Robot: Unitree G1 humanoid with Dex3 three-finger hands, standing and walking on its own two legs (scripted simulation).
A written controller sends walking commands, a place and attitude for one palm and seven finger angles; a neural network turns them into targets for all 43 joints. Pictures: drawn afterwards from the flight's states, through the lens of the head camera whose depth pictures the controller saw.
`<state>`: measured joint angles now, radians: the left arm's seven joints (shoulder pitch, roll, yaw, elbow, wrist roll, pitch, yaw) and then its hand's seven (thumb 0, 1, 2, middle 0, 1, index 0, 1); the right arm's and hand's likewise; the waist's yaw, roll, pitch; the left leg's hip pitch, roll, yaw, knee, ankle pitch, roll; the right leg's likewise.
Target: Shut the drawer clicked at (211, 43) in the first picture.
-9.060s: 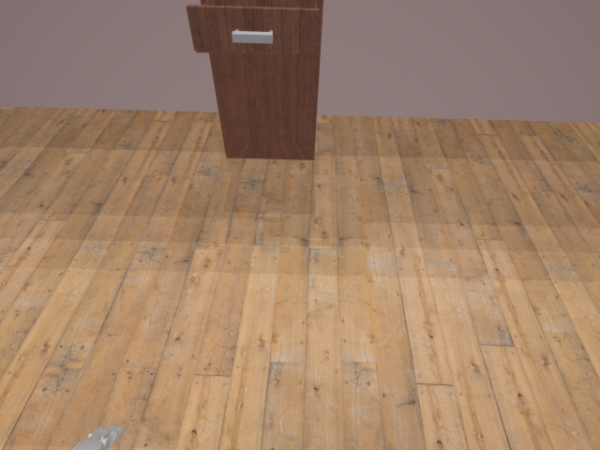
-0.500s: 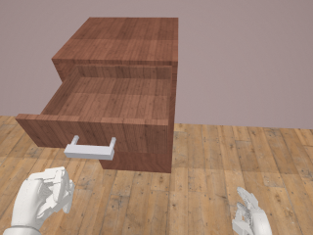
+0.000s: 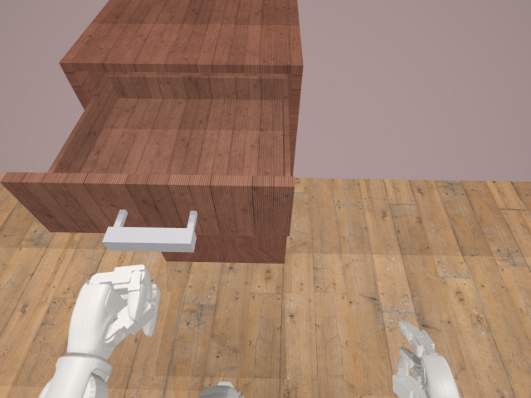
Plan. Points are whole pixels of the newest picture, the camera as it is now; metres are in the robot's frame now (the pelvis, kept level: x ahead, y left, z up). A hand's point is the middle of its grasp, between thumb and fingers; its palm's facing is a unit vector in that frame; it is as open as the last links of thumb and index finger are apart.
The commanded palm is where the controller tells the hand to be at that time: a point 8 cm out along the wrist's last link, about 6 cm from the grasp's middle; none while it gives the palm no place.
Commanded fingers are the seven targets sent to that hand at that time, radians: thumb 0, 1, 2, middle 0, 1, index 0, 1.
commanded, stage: bring the fist close to the handle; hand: left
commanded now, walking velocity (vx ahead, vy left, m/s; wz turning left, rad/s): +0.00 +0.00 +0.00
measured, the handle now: (154, 227) +0.36 +0.20 +0.04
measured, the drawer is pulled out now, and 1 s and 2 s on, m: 0.29 0.29 0.19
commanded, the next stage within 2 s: push the drawer shut in 0.68 s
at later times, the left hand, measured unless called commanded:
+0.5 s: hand (165, 281) +0.27 +0.16 +0.05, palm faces +0.03 -1.00 -0.04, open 3.3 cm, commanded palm +0.24 +0.21 +0.04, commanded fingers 0.00 0.90 0.90 -1.40 -1.60 -1.40 -1.60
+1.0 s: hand (172, 277) +0.28 +0.15 +0.04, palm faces +0.02 -1.00 -0.05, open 3.2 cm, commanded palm +0.26 +0.21 +0.04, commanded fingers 0.00 0.90 0.90 -1.40 -1.60 -1.40 -1.60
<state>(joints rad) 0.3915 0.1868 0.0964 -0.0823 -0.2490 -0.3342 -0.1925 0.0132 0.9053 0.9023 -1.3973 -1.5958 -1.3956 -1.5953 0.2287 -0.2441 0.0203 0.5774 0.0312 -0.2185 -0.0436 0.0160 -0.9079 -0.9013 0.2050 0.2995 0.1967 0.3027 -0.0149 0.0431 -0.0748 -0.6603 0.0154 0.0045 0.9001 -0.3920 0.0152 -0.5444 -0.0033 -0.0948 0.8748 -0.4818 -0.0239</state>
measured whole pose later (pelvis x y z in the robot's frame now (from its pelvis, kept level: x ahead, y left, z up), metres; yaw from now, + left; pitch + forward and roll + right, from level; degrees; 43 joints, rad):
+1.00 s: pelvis +0.00 -0.01 -0.02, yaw -1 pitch +12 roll -1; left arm 0.17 0.22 0.12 0.12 -0.22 -0.34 -0.12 0.01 0.90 0.90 -1.40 -1.60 -1.40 -1.60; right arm 0.22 -0.24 0.03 0.55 0.03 -0.08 -0.04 0.01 -0.91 -0.90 0.21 0.30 0.20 0.30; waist -0.03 0.04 -0.12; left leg -0.79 0.04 0.00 1.01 -0.44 -0.01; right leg -0.68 0.01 -0.10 1.00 -0.53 -0.05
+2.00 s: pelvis -0.01 +0.01 -0.02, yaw -2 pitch +14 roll -2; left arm -0.39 0.26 0.21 0.69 -0.16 -0.42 -0.09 0.04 0.80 0.90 -1.40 -1.60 -1.40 -1.60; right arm 0.28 -0.25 0.02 0.64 0.02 -0.02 -0.02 0.01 -0.91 -0.90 0.21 0.30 0.20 0.30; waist -0.08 0.03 -0.10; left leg -0.83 0.04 0.02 0.99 -0.40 0.02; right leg -0.73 0.01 -0.07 0.97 -0.48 -0.02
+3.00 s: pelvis -0.01 +0.01 -0.03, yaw -4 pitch +22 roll -4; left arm -0.91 0.52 0.43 1.20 -0.05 -0.41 -0.16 0.04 0.76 0.87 -1.40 -1.60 -1.39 -1.60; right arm 0.39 -0.26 0.04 0.64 -0.01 0.07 0.00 0.01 -0.91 -0.90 0.21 0.30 0.20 0.30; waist -0.20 0.03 -0.11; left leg -1.03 0.07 0.01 1.08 -0.44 0.02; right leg -0.92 0.05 -0.07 1.02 -0.49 -0.02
